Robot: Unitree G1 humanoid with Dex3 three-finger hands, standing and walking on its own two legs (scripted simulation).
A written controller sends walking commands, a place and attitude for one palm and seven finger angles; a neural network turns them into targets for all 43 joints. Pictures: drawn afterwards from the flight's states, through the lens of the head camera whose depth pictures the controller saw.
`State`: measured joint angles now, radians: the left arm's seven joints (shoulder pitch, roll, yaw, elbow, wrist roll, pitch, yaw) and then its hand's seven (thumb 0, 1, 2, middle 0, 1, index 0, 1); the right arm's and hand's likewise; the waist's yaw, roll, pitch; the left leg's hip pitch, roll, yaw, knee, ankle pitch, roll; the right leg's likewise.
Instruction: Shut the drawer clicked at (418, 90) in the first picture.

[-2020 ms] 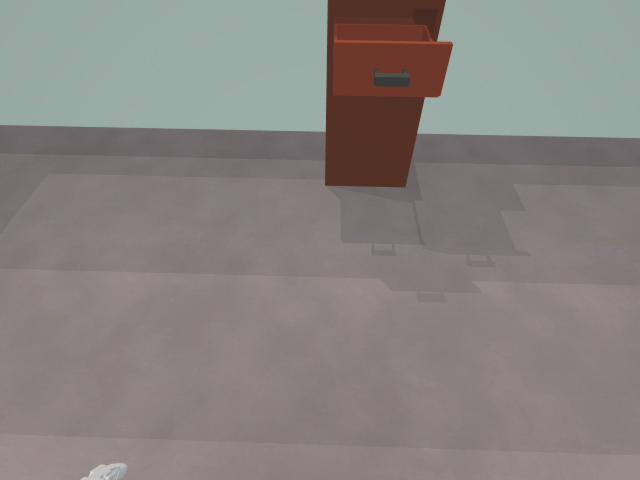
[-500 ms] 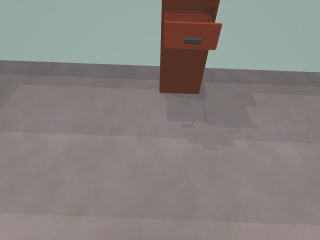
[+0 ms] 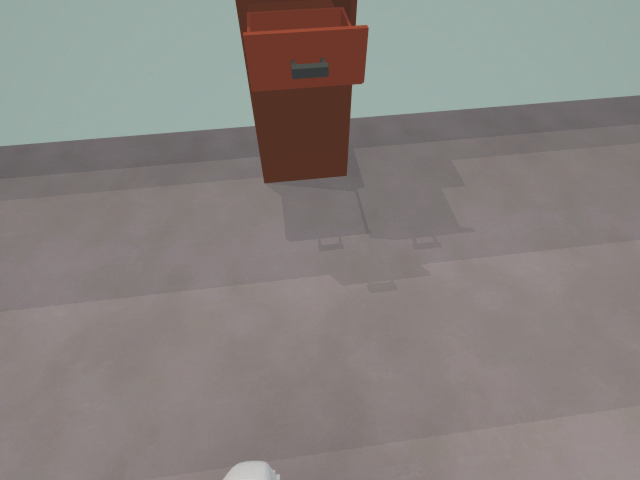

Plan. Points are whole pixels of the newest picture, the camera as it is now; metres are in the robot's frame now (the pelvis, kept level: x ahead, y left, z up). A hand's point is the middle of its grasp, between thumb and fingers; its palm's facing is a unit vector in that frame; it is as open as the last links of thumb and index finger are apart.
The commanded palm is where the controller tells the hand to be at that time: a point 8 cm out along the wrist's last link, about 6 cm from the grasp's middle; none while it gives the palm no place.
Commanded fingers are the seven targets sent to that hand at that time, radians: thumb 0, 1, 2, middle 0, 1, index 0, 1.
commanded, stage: walk to a spot facing it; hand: left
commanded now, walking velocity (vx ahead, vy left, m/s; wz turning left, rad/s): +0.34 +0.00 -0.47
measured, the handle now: (308, 66) +1.14 +0.14 -0.06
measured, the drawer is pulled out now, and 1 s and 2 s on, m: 0.29 0.29 0.29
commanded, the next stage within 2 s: turn to face it in 1.24 s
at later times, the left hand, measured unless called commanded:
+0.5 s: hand (190, 393) +0.26 +0.25 -0.18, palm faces -0.17 -0.97 -0.19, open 7.4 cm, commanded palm none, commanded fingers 0.00 0.90 0.90 -0.20 -0.30 -0.20 -0.30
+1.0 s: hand (341, 233) +0.62 +0.02 -0.16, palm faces -0.54 -0.83 -0.16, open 7.4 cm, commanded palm none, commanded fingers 0.00 0.90 0.90 -0.20 -0.30 -0.20 -0.30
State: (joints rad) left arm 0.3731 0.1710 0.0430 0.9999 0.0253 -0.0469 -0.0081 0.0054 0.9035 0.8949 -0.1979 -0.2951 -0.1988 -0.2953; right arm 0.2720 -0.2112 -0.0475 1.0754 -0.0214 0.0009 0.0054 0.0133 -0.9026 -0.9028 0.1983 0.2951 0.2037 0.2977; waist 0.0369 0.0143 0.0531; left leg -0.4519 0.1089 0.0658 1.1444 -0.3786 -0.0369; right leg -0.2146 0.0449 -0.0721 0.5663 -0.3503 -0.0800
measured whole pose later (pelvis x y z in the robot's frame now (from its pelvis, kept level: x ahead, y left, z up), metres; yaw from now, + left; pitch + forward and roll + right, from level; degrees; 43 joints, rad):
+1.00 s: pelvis +0.40 -0.05 -0.01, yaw -29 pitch -1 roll +0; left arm 0.06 0.18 0.05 0.92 0.02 -0.05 -0.03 0.00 0.91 0.90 -0.20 -0.29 -0.20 -0.29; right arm 0.49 -0.13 -0.03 1.13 -0.01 -0.03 -0.01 0.01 -0.90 -0.90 0.20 0.30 0.20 0.30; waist -0.08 -0.01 0.12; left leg -0.24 0.16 0.16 1.17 -0.48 -0.03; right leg -0.40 0.02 -0.15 0.67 -0.25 -0.11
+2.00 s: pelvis +0.59 -0.17 +0.01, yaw -16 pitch -2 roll +2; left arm 0.16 0.16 0.05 0.89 0.02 0.00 0.03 0.01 0.90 0.89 -0.20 -0.30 -0.20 -0.30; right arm 0.27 -0.23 -0.10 0.99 -0.02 0.06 0.01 0.01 -0.91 -0.90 0.20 0.29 0.20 0.30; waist -0.05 0.03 0.05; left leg -0.51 0.02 0.03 1.14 -0.41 -0.06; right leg -0.22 -0.08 -0.16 0.52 -0.28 -0.03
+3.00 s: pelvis +0.57 -0.18 +0.01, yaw +13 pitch -1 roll +2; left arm 0.30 0.16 0.04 0.96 0.03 -0.02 0.02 0.01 0.91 0.89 -0.20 -0.30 -0.20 -0.30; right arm 0.24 -0.22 -0.08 1.03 -0.02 0.06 0.02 0.01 -0.90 -0.90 0.20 0.29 0.20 0.30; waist 0.01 0.02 0.04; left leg -0.38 0.05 0.02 0.95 -0.38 -0.04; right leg -0.18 -0.06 -0.17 0.45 -0.25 -0.03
